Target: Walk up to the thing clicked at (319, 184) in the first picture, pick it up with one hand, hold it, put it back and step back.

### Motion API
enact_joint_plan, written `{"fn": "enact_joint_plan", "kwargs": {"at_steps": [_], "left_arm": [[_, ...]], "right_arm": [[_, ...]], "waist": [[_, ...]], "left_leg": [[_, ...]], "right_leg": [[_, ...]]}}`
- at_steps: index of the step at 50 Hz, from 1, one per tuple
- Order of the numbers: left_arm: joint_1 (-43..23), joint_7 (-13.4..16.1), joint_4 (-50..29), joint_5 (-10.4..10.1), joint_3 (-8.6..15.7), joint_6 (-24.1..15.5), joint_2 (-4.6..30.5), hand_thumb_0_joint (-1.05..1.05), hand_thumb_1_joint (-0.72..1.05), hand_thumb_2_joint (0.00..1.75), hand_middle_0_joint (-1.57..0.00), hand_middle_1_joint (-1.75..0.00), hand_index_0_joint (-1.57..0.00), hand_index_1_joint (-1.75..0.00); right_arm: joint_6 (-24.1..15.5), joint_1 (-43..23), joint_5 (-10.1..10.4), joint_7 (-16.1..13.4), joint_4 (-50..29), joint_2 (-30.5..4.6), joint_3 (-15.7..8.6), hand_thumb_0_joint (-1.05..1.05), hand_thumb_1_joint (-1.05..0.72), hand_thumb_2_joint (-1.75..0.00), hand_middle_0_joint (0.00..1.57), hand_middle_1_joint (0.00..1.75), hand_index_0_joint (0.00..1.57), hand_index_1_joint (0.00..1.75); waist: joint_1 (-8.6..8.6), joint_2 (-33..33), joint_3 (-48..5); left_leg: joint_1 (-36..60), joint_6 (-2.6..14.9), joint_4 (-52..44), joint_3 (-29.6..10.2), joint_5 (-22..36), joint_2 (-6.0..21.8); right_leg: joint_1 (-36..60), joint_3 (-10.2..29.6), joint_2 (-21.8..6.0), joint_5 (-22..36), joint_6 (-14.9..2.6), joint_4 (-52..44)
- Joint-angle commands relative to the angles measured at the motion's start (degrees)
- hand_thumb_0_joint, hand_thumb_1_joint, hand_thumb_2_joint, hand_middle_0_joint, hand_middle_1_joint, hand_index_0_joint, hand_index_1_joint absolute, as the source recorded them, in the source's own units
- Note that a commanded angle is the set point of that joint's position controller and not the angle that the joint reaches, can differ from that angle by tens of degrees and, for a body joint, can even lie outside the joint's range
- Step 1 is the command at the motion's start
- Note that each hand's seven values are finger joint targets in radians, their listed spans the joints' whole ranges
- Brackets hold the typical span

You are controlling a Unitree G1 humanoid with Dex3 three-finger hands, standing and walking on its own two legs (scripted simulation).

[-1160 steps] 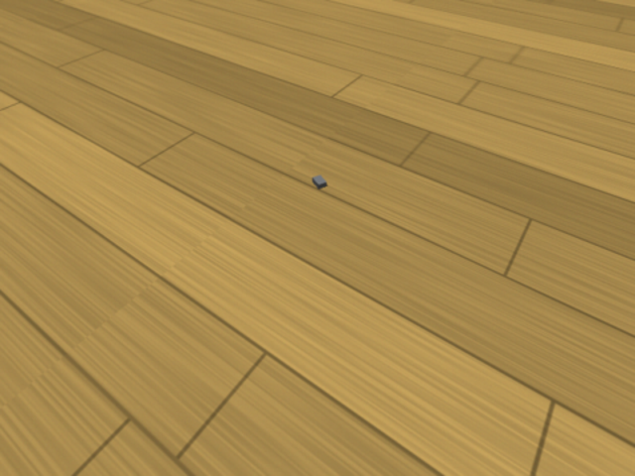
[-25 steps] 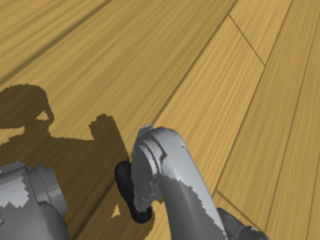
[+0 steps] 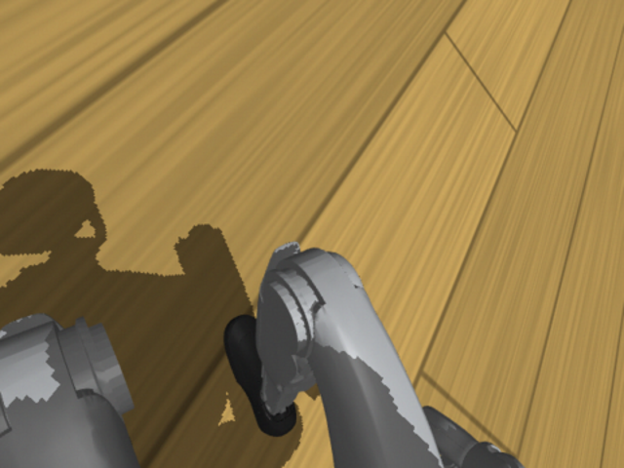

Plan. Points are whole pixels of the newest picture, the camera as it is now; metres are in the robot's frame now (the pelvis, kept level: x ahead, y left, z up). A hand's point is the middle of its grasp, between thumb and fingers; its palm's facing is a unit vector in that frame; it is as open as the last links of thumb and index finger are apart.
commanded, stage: close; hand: left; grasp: from above
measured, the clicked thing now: out of the picture +0.43 +0.38 -0.29
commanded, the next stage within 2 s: settle in 0.08 s
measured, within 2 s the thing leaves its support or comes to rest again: leaves its support in 0.50 s
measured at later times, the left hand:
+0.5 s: hand out of the picture +0.40 +0.37 -0.24, palm faces -0.41 -0.20 -0.89, open 7.2 cm
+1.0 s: hand out of the picture +0.40 +0.38 -0.15, palm faces -0.43 -0.15 -0.89, open 7.2 cm
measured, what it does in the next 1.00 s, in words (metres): stands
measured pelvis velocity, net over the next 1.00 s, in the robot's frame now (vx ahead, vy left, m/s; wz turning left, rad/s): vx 0.00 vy -0.01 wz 0.10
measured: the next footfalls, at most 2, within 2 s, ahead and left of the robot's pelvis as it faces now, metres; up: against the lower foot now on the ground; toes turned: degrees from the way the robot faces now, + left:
none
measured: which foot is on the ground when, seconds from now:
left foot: down 0.00-1.00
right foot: down 0.00-1.00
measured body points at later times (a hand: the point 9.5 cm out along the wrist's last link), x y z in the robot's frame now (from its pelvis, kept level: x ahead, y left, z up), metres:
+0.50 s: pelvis +0.01 +0.00 +0.00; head +0.26 +0.15 +0.34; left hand +0.42 +0.38 -0.19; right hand +0.08 -0.25 -0.05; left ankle +0.07 +0.12 -0.27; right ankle +0.13 -0.11 -0.27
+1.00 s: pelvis +0.00 -0.01 +0.02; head +0.22 +0.10 +0.40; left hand +0.42 +0.38 -0.10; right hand +0.12 -0.26 -0.07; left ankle +0.07 +0.12 -0.27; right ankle +0.13 -0.11 -0.27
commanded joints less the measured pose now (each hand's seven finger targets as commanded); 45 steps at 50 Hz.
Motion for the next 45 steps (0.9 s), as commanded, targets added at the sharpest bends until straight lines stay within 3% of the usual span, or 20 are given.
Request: {"fn": "enact_joint_plan", "kwargs": {"at_steps": [1,3,7,9,11,14,16,18,19,23,25,26,31,33,34,35,36,38,40,45], "left_arm": [[-8.49,1.3,-3.56,-0.79,0.87,0.12,11.05,0.0,0.78,0.16,-1.09,-0.23,-1.12,-0.2],[-8.88,1.09,-2.46,-0.56,-0.45,0.21,10.1,0.0,0.83,0.15,-1.13,-0.21,-1.16,-0.18],[-8.07,1.28,-3.14,-0.65,1.69,0.41,12.26,0.0,0.86,0.13,-1.16,-0.19,-1.19,-0.16],[-8.98,0.96,-2.58,-0.48,0.39,0.29,10.93,0.0,0.91,0.13,-1.19,-0.19,-1.22,-0.16],[-8.46,1.09,-2.81,-1.03,0.9,0.47,11.42,0.0,0.92,0.23,-1.28,-0.2,-1.29,-0.18],[-9.31,0.22,-4.96,-0.5,1.53,0.96,12.94,0.0,0.98,0.23,-1.32,-0.2,-1.34,-0.19],[-8.99,0.08,-6.99,-1.36,3.25,0.96,13.63,0.0,0.99,0.23,-1.34,-0.18,-1.35,-0.17],[-10.42,-0.36,-9.04,-0.95,3.33,1.18,13.71,0.0,1.0,0.23,-1.35,-0.18,-1.36,-0.17],[-9.63,-0.36,-10.53,-0.99,4.47,1.25,14.24,0.0,1.02,0.23,-1.36,-0.18,-1.37,-0.16],[-10.4,-1.4,-13.62,-0.6,5.14,1.52,13.53,0.0,1.04,0.19,-1.36,-0.15,-1.38,-0.13],[-9.6,-1.96,-16.5,-1.37,6.58,1.49,13.15,0.0,1.05,0.22,-1.39,-0.14,-1.4,-0.14],[-9.69,-2.61,-17.78,-1.31,4.97,1.56,10.62,0.0,1.05,0.21,-1.39,-0.14,-1.4,-0.13],[-8.69,-5.4,-25.36,-2.71,3.68,2.88,5.68,0.0,1.04,0.2,-1.38,-0.12,-1.39,-0.12],[-8.84,-6.81,-24.81,-3.27,1.26,3.74,2.5,0.0,1.01,0.16,-1.36,-0.1,-1.37,-0.09],[-7.59,-7.1,-23.49,-3.12,2.92,4.29,4.48,0.0,0.99,0.17,-1.34,-0.11,-1.35,-0.1],[-9.37,-7.88,-25.71,-3.68,1.02,4.36,1.72,0.0,0.97,0.16,-1.32,-0.1,-1.33,-0.09],[-6.72,-8.55,-22.82,-3.3,2.06,5.04,2.04,0.0,0.97,0.15,-1.31,-0.11,-1.33,-0.1],[-9.74,-10.33,-25.91,-3.87,-0.12,5.23,-0.43,0.0,0.94,0.12,-1.3,-0.08,-1.31,-0.07],[-11.05,-11.37,-26.74,-3.76,0.51,5.33,1.29,0.0,0.91,0.13,-1.29,-0.08,-1.3,-0.08],[-12.25,-14.02,-25.48,-3.43,-0.2,4.71,0.32,0.0,0.9,0.11,-1.3,-0.06,-1.3,-0.06]], "right_arm": [[0.33,9.64,0.4,-0.64,0.9,-19.09,-6.14,0.0,-0.89,-0.9,0.2,0.3,0.2,0.3],[0.16,8.99,0.26,-0.51,0.37,-18.51,-5.64,0.0,-0.89,-0.9,0.2,0.3,0.2,0.3],[0.42,9.55,0.21,-0.74,0.69,-19.23,-6.1,0.0,-0.89,-0.9,0.2,0.3,0.2,0.3],[0.24,9.13,0.28,-0.52,0.4,-18.98,-5.96,0.0,-0.89,-0.9,0.2,0.3,0.2,0.3],[0.33,8.79,0.47,-0.91,0.5,-18.96,-6.03,0.0,-0.9,-0.9,0.2,0.3,0.2,0.3],[0.11,9.96,0.5,-0.56,0.69,-18.64,-6.35,0.0,-0.91,-0.9,0.2,0.3,0.2,0.3],[0.54,10.06,0.72,-0.76,1.0,-18.92,-7.03,0.0,-0.91,-0.9,0.2,0.3,0.2,0.3],[0.62,10.33,0.82,-0.61,1.11,-18.45,-7.27,0.0,-0.91,-0.9,0.2,0.3,0.2,0.3],[0.83,10.76,0.96,-0.76,1.42,-18.93,-8.08,0.0,-0.9,-0.9,0.2,0.3,0.2,0.3],[1.16,12.05,1.11,-0.42,2.44,-18.01,-9.35,0.0,-0.9,-0.9,0.2,0.3,0.2,0.3],[1.39,12.31,1.48,-0.58,2.76,-18.19,-11.12,0.0,-0.91,-0.9,0.2,0.3,0.2,0.3],[1.39,12.14,1.78,-0.41,2.59,-18.26,-11.91,0.0,-0.9,-0.9,0.2,0.3,0.2,0.3],[2.28,14.0,3.76,-0.21,3.53,-16.74,-15.37,0.0,-0.9,-0.9,0.2,0.3,0.2,0.3],[2.7,13.26,4.91,-0.21,3.13,-15.88,-15.64,0.0,-0.9,-0.9,0.2,0.3,0.2,0.3],[3.28,14.62,5.17,-0.29,4.04,-16.35,-16.18,0.0,-0.9,-0.9,0.2,0.3,0.2,0.3],[3.57,14.44,5.59,-0.19,3.38,-15.52,-16.13,0.0,-0.9,-0.9,0.2,0.3,0.2,0.3],[3.91,14.65,5.75,-0.31,3.77,-15.7,-16.75,0.0,-0.9,-0.9,0.2,0.3,0.2,0.3],[4.61,14.72,6.39,-0.39,3.93,-14.58,-16.68,0.0,-0.9,-0.9,0.2,0.3,0.2,0.3],[5.3,14.85,6.89,-0.72,3.85,-14.63,-16.86,0.0,-0.9,-0.9,0.2,0.3,0.2,0.3],[6.75,14.69,7.65,-1.75,2.93,-13.59,-16.98,0.0,-0.91,-0.9,0.2,0.3,0.2,0.3]], "waist": [[-1.62,30.29,-34.51],[-2.69,28.21,-32.44],[-1.25,29.96,-35.28],[-2.52,29.28,-32.28],[-1.88,28.3,-33.18],[-1.36,30.17,-34.58],[-0.23,32.41,-37.68],[-0.53,32.58,-38.72],[0.32,34.52,-40.67],[-0.05,35.26,-40.61],[1.29,36.32,-41.98],[1.15,37.27,-41.97],[3.08,38.47,-47.56],[3.46,35.52,-47.09],[3.68,34.42,-46.73],[4.03,34.12,-46.86],[4.38,32.94,-46.73],[4.59,32.11,-46.99],[5.18,31.19,-47.65],[4.68,27.59,-46.06]], "left_leg": [[25.87,-1.1,-18.2,3.43,12.12,1.92],[23.94,-0.68,-17.24,4.05,10.48,1.84],[25.8,-0.97,-18.11,3.79,12.28,1.82],[24.45,-0.83,-17.94,3.83,10.72,1.84],[23.86,-0.68,-17.8,4.31,10.1,1.74],[25.96,-0.87,-17.9,4.24,11.73,1.68],[27.19,-1.15,-18.64,4.09,12.79,1.65],[27.35,-1.04,-17.95,4.48,14.06,1.62],[29.0,-1.27,-18.09,4.65,15.6,1.55],[28.25,-1.16,-17.57,5.62,15.53,1.31],[28.64,-1.2,-18.31,5.97,14.48,1.11],[29.84,-1.58,-19.17,5.69,14.69,1.1],[31.28,-1.37,-19.9,7.21,16.04,0.63],[29.9,-0.9,-20.17,7.39,15.96,0.51],[28.63,-0.6,-20.25,7.72,15.67,0.35],[27.88,-0.53,-21.1,7.84,14.91,0.01],[28.25,-0.5,-21.32,7.91,15.51,-0.05],[28.1,-0.24,-22.05,8.15,14.01,-0.28],[27.37,0.12,-22.04,8.78,13.25,-0.57],[24.46,0.83,-22.44,10.03,10.28,-1.33]], "right_leg": [[17.75,-4.27,2.17,11.4,-3.67,-9.42],[17.46,-4.11,2.27,10.8,-3.44,-9.91],[18.25,-4.13,2.3,11.41,-3.7,-9.69],[16.8,-4.13,2.16,10.42,-3.57,-9.81],[18.34,-3.7,2.27,10.21,-3.57,-10.52],[17.42,-3.59,1.83,11.0,-3.63,-9.54],[18.26,-3.68,1.93,11.6,-3.88,-9.56],[18.5,-3.55,1.9,12.82,-3.89,-9.27],[18.57,-3.43,1.94,13.88,-4.09,-8.94],[17.67,-3.11,1.73,13.75,-4.22,-8.99],[16.75,-2.77,1.48,12.65,-4.4,-9.36],[15.35,-2.85,1.15,12.41,-4.62,-8.84],[15.36,-1.44,0.91,13.5,-4.85,-9.96],[14.03,-1.07,0.92,13.48,-4.78,-10.55],[14.71,-0.61,0.98,13.25,-4.76,-11.08],[14.27,-0.4,0.76,12.69,-4.89,-11.16],[14.55,-0.25,0.63,13.11,-4.87,-11.28],[13.92,0.27,0.49,11.68,-4.96,-11.9],[14.84,0.9,0.34,11.31,-4.83,-12.56],[15.82,2.24,0.04,8.53,-4.83,-14.1]]}}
